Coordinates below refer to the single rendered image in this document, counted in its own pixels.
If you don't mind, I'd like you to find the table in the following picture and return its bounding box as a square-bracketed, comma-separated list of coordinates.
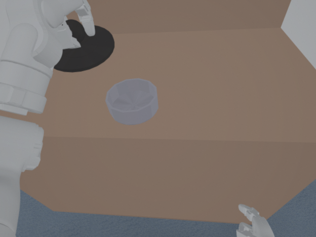
[0, 0, 316, 225]

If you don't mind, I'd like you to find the lid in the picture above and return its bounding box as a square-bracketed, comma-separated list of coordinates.
[54, 25, 115, 72]

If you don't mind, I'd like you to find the robot left upper arm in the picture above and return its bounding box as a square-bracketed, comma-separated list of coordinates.
[0, 116, 44, 237]

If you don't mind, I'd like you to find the robot left hand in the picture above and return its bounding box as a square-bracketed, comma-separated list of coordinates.
[57, 0, 95, 49]

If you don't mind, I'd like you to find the robot right hand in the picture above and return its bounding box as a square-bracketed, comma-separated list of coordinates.
[236, 204, 275, 237]

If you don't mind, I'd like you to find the pot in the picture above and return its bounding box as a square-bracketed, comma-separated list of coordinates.
[105, 78, 158, 125]

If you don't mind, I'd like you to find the knob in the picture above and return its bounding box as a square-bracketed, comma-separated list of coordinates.
[66, 19, 85, 43]

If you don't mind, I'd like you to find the left robot forearm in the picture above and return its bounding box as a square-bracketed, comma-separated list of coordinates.
[0, 0, 64, 116]

